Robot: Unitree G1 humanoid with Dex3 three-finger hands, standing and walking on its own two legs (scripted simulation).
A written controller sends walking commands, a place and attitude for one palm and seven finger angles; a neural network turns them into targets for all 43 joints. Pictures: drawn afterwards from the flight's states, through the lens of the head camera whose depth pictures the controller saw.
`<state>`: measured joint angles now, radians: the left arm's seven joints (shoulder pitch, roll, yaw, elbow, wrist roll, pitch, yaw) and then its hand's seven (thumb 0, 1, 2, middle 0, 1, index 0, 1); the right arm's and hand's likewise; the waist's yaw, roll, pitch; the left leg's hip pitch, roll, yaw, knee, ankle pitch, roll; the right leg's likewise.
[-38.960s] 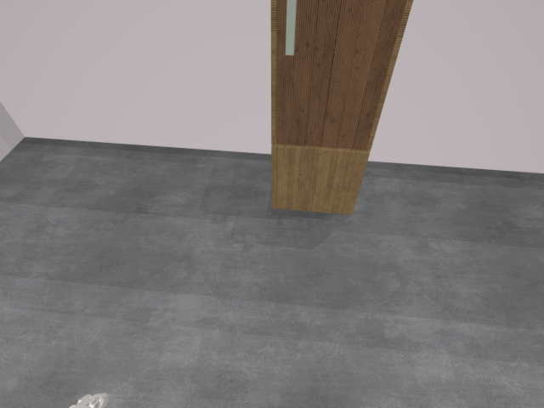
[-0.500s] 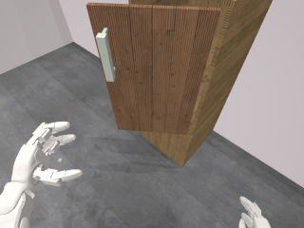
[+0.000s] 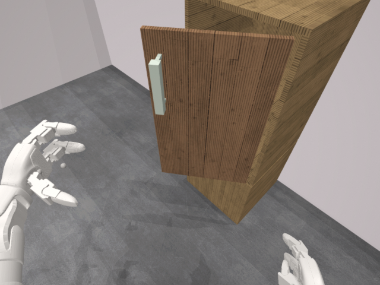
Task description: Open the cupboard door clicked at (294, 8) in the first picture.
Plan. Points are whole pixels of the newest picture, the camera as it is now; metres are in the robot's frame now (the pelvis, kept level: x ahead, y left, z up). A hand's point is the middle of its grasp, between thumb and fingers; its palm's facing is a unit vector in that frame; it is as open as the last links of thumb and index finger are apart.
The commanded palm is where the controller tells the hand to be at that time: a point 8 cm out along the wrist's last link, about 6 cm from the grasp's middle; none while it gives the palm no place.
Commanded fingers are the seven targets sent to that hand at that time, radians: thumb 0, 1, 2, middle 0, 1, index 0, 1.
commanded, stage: raise the hand with hooked fingers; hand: left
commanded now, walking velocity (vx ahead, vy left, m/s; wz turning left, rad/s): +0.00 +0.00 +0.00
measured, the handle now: (159, 85) +0.57 +0.14 +0.12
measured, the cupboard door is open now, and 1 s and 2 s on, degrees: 37 37 37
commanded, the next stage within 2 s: move the hooked fingers beside the handle in 0.58 s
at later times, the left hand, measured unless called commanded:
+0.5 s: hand (69, 159) +0.29 +0.26 +0.14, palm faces +0.02 -1.00 -0.05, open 14.0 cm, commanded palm +0.26 +0.30 +0.14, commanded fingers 0.00 -0.50 0.30 -0.30 -1.20 -0.30 -1.20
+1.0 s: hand (88, 140) +0.34 +0.25 +0.14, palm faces +0.00 -1.00 -0.03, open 14.0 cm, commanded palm +0.32 +0.29 +0.14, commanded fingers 0.00 -0.50 0.30 -0.30 -1.20 -0.30 -1.20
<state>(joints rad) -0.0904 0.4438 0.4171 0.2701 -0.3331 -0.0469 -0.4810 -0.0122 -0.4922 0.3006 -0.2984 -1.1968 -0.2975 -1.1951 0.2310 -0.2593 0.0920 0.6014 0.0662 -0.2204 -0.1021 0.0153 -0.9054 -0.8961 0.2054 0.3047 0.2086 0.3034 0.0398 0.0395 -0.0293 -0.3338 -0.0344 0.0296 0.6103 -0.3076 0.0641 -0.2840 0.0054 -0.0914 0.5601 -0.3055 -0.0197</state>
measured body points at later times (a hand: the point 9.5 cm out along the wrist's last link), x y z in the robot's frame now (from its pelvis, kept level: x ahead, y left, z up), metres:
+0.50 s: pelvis +0.00 -0.01 +0.00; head +0.00 -0.03 +0.45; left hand +0.29 +0.31 +0.14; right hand +0.16 -0.26 -0.07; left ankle +0.01 +0.07 -0.73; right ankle -0.01 -0.11 -0.73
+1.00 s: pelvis -0.01 -0.03 +0.00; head +0.01 -0.04 +0.45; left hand +0.34 +0.30 +0.14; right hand +0.15 -0.28 -0.09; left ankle +0.01 +0.07 -0.73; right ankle -0.01 -0.11 -0.73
